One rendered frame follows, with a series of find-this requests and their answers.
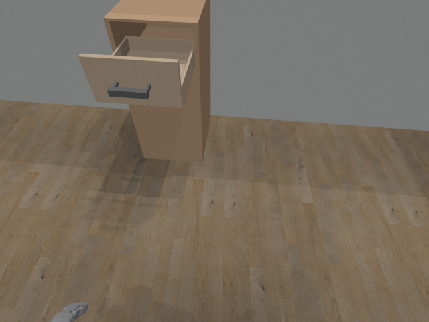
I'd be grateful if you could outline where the cabinet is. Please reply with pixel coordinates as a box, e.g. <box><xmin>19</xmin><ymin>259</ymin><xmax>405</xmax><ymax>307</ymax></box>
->
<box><xmin>103</xmin><ymin>0</ymin><xmax>210</xmax><ymax>163</ymax></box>

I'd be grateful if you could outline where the handle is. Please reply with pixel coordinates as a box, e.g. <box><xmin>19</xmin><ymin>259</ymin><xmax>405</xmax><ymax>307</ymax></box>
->
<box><xmin>107</xmin><ymin>81</ymin><xmax>151</xmax><ymax>99</ymax></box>

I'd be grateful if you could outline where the drawer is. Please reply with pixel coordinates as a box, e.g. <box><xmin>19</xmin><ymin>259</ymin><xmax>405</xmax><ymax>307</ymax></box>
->
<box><xmin>78</xmin><ymin>36</ymin><xmax>195</xmax><ymax>108</ymax></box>

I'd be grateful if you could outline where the robot left hand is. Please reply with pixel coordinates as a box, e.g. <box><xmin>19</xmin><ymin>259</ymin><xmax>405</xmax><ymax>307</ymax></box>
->
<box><xmin>50</xmin><ymin>302</ymin><xmax>88</xmax><ymax>322</ymax></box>

